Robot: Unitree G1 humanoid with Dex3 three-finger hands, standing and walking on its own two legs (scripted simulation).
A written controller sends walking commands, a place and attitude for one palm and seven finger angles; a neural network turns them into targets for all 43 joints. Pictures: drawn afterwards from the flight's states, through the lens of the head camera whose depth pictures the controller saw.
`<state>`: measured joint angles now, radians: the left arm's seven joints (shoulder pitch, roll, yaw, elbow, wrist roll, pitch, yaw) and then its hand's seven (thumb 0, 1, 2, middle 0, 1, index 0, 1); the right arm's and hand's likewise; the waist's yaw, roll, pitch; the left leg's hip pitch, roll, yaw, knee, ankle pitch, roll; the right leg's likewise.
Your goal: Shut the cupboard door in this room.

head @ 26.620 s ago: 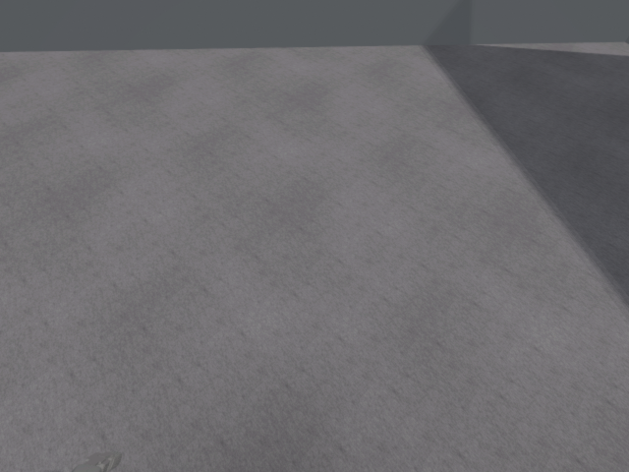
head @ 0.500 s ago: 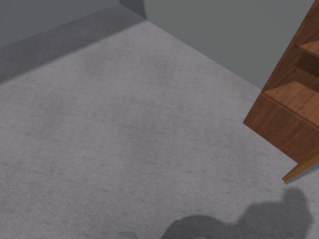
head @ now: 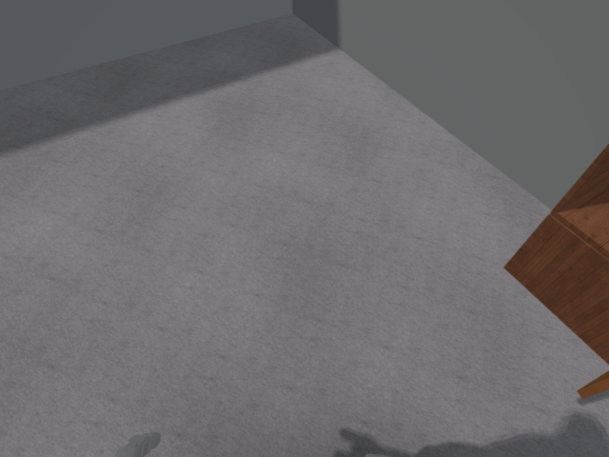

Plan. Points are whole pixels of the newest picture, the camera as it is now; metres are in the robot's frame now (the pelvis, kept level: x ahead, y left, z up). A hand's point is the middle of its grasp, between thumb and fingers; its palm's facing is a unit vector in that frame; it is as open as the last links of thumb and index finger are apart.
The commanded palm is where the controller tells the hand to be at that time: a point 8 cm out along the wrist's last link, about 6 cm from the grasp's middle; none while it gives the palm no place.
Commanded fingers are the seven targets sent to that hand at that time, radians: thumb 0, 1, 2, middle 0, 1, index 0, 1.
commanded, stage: turn or walk to find it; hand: left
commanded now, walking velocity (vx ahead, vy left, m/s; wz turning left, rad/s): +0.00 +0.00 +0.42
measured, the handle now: out of the picture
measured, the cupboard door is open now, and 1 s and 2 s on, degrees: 83 83 83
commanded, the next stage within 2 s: none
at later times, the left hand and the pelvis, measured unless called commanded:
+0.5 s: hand out of the picture -0.05 +0.21 -0.19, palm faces +0.29 -0.93 -0.24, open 7.4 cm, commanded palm none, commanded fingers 0.00 0.90 0.90 -0.20 -0.30 -0.20 -0.30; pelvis -0.02 +0.01 -0.01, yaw +15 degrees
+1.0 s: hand out of the picture -0.01 +0.20 -0.15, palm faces +0.43 -0.86 -0.28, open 7.4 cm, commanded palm none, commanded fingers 0.00 0.90 0.90 -0.20 -0.30 -0.20 -0.30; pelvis -0.02 -0.02 +0.00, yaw +27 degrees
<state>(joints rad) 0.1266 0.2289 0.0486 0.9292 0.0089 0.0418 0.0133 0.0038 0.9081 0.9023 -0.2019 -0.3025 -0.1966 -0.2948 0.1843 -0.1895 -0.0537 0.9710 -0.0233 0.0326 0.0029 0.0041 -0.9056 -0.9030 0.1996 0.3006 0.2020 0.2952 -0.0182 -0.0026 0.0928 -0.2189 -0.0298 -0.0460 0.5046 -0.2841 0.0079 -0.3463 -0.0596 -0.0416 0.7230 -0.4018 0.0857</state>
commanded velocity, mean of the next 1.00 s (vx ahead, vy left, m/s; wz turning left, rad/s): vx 0.00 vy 0.00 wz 0.42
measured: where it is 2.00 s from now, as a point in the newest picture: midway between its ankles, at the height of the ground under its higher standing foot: outside the picture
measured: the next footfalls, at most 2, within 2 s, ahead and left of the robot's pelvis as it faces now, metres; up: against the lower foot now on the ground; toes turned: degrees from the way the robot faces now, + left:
right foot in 0.04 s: +0.05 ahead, -0.12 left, +0.00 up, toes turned -3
left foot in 0.48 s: -0.03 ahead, +0.12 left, +0.00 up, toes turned +19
